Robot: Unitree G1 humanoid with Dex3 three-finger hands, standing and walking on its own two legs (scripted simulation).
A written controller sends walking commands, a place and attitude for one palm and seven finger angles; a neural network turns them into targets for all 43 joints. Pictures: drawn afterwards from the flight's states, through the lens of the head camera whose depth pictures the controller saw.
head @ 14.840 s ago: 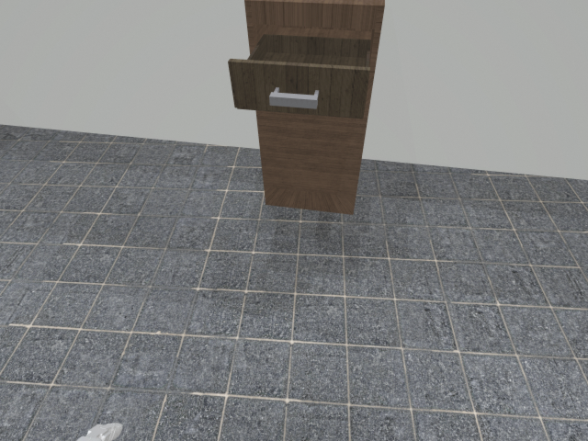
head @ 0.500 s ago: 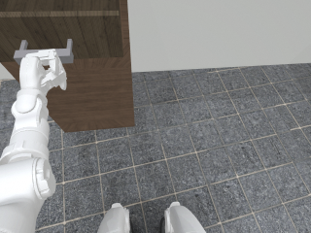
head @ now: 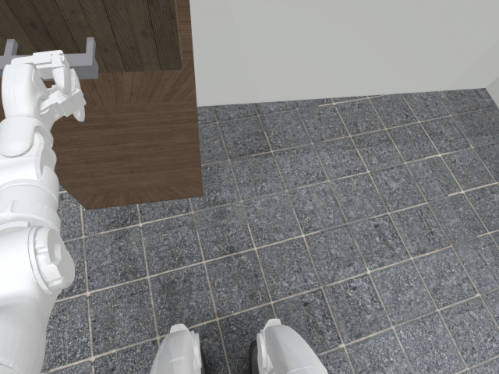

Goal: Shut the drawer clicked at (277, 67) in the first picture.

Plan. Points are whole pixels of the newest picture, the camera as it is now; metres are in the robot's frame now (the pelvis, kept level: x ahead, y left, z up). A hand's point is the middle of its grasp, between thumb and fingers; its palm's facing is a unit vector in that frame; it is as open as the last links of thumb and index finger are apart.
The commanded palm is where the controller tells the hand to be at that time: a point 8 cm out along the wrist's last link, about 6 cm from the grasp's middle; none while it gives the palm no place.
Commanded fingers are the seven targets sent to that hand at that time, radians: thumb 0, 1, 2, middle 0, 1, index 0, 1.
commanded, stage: push the drawer shut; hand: left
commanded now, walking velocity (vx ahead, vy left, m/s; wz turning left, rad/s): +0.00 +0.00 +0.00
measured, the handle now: (50, 56) +0.61 +0.25 +0.07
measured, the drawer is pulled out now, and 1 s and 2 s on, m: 0.03 0.00 0.00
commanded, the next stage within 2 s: pull the fist back off the drawer in 0.60 s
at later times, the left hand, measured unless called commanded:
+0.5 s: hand (69, 73) +0.57 +0.22 +0.08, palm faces +0.06 -1.00 -0.04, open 3.2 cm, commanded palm +0.59 +0.24 +0.07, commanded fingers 0.00 0.90 0.90 -1.40 -1.60 -1.40 -1.60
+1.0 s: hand (69, 71) +0.57 +0.22 +0.08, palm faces +0.08 -1.00 -0.04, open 3.3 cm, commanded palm +0.57 +0.22 +0.07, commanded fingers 0.00 0.90 0.90 -1.40 -1.60 -1.40 -1.60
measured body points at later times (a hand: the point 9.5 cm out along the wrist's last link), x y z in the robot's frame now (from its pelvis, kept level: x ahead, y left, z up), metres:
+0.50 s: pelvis -0.02 +0.01 -0.02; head +0.16 +0.04 +0.39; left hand +0.56 +0.28 +0.08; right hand -0.07 -0.25 -0.11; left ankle +0.02 +0.09 -0.66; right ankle +0.01 -0.11 -0.66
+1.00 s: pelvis -0.04 +0.01 -0.03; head +0.15 +0.06 +0.38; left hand +0.56 +0.27 +0.08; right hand -0.08 -0.24 -0.11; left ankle +0.02 +0.09 -0.66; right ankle +0.01 -0.11 -0.66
